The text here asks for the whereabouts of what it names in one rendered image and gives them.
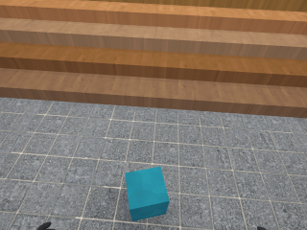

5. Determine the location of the carton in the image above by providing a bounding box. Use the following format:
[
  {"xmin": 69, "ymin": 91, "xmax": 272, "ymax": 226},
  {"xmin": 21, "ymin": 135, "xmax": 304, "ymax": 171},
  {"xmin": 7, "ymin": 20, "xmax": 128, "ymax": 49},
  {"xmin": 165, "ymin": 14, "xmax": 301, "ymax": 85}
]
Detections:
[{"xmin": 125, "ymin": 167, "xmax": 170, "ymax": 221}]

